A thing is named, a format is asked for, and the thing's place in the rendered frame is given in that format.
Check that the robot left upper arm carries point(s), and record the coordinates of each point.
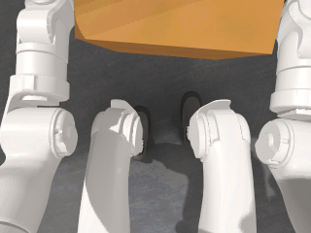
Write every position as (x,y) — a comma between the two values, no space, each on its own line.
(34,140)

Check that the robot right upper arm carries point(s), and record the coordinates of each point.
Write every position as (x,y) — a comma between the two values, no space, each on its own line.
(285,146)

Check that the carton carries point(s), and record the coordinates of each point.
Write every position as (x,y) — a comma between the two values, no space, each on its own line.
(203,29)

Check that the right robot foot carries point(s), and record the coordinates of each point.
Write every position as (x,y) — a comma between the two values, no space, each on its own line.
(190,103)

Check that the robot right thigh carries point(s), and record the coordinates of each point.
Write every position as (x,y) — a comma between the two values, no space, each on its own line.
(228,202)

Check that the robot right forearm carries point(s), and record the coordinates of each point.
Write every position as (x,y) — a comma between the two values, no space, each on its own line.
(292,96)

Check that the robot left forearm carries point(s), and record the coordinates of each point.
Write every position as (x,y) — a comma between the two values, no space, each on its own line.
(43,31)

